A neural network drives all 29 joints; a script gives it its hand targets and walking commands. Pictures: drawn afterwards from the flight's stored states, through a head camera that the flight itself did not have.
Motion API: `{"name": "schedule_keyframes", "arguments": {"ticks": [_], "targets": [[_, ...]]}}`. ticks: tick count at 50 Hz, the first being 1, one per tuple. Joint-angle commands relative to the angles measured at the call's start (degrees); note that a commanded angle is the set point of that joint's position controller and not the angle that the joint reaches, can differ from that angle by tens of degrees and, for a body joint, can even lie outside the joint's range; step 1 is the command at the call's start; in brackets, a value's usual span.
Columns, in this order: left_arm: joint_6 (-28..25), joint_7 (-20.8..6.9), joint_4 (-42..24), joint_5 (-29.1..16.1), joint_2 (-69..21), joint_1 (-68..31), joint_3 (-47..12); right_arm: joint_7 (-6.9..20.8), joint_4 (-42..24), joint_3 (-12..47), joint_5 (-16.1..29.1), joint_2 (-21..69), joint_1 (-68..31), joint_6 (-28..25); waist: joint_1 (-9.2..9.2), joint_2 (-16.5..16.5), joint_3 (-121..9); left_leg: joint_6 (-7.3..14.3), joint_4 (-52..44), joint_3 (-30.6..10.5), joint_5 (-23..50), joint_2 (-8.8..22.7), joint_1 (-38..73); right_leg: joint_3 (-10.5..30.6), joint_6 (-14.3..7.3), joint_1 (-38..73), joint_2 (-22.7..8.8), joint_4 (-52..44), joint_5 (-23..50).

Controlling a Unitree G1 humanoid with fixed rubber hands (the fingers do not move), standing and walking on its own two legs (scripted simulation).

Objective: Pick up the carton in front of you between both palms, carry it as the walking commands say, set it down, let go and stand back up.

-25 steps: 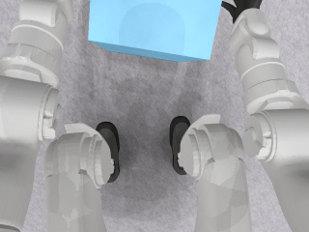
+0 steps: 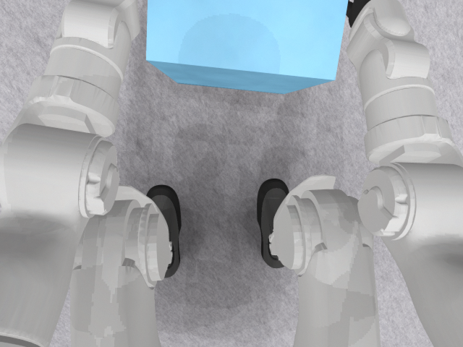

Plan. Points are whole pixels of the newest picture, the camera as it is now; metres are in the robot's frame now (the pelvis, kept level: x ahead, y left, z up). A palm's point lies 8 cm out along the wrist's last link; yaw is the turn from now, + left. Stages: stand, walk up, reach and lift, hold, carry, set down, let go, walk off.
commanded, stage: reach and lift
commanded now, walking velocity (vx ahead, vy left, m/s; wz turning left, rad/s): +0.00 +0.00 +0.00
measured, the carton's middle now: (242, 11) +0.55 -0.03 -0.23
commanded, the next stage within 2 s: none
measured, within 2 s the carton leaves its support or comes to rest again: neither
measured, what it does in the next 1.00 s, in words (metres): rises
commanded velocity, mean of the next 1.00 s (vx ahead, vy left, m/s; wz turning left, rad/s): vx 0.00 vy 0.00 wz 0.00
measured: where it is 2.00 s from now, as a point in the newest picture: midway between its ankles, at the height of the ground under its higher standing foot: (222, 241)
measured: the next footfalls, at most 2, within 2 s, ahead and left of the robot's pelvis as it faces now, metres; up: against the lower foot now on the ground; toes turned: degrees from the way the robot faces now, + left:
none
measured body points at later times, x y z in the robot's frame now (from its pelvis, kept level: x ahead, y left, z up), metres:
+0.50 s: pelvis -0.01 -0.01 +0.11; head +0.26 +0.01 +0.46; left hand +0.52 +0.14 +0.04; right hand +0.50 -0.17 +0.04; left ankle +0.11 +0.12 -0.32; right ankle +0.12 -0.13 -0.33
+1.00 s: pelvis +0.03 -0.01 +0.23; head +0.22 +0.01 +0.64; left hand +0.48 +0.15 +0.19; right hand +0.47 -0.16 +0.19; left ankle +0.11 +0.12 -0.32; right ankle +0.12 -0.13 -0.32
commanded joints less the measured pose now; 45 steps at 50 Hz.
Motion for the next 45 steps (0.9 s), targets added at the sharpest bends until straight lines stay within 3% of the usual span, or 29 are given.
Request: {"name": "schedule_keyframes", "arguments": {"ticks": [1,4,7,9,13,18,23,29,38,45], "targets": [[-0.53,-15.81,-23.18,-6.7,-64.36,-32.09,-16.03,16.35,-20.26,20.93,6.9,61.46,-35.39,-0.18,-1.47,9.3,-95.72,0.17,-8.9,4.7,31.03,-6.31,52.16,-7.04,-0.39,39.37,6.13,-8.6,31.46],[2.01,-14.9,-30.49,-6.1,-69.02,-30.59,-17.79,16.88,-26.83,23.35,6.29,62.57,-35.77,2.45,-1.4,10.45,-108.88,-0.61,-10.12,4.42,38.3,-6.81,62.36,-7.9,0.08,37.24,6.92,-10.16,33.17],[4.47,-13.76,-30.81,-3.71,-72.01,-24.89,-17.34,16.44,-30.4,25.7,4.63,64.01,-34.29,4.15,0.02,9.74,-107.26,-1.17,-13.77,5.43,34.37,-7.72,60.46,-7.83,0.41,37.1,7.38,-13.52,29.09],[5.72,-14.12,-27.19,-1.73,-73.77,-20.98,-15.31,16.42,-28.45,24.68,2.23,64.97,-32.06,5.02,-0.22,8.4,-99.41,-1.2,-17.06,5.98,26.05,-8.16,52.27,-7.49,0.06,37.75,7.47,-16.49,23.72],[7.88,-16.05,-15.25,5.16,-74.98,-14.74,-6.27,16.61,-19.28,16.55,-6.54,65.71,-26.01,7.31,-1.67,7.56,-79.72,-0.93,-23.6,5.99,10.29,-8.85,38.62,-7.03,-1.1,33.28,7.58,-22.93,10.93],[8.77,-17.57,-9.82,11.18,-73.03,-13.8,2.84,17.38,-14.65,8.93,-13.78,65.42,-23.4,8.57,-2.21,6.56,-74.21,-0.22,-29.6,5.82,4.7,-9.31,36.03,-6.33,-1.7,34.48,7.58,-29.19,6.37],[8.8,-17.57,-11.66,11.74,-74.47,-15.06,2.94,18.35,-16.16,10.77,-13.53,68.35,-24.64,8.95,-0.8,5.42,-81.37,-0.29,-33.76,5.9,5.95,-9.66,41.18,-6.25,-1.22,40.18,7.6,-32.61,8.02],[10.28,-17.4,-17.34,10.13,-78.03,-12.58,-1.32,19.9,-20.74,18.33,-9.29,73.03,-23.41,10.83,1.82,2.64,-91.48,-0.18,-37.72,5.75,10.24,-9.61,52.37,-6.39,-0.27,47.21,8.13,-36.24,10.65],[11.72,-18.47,-24.71,6.14,-84.32,-3.39,-10.77,20.06,-23.34,24.05,-7.38,76.58,-10.95,11.68,0.46,3.89,-91.34,-1.37,-43.94,4.76,16.79,-9.75,61.68,-4.95,-0.5,56.88,8.53,-42.29,17.51],[10.7,-17.8,-24.66,6.55,-86.04,4.87,-12.23,19.63,-22.0,24.73,-8.28,77.61,-2.11,10.46,0.5,5.22,-82.69,-1.6,-50.72,3.11,16.97,-9.71,67.09,-3.1,-1.23,62.01,8.55,-48.82,17.58]]}}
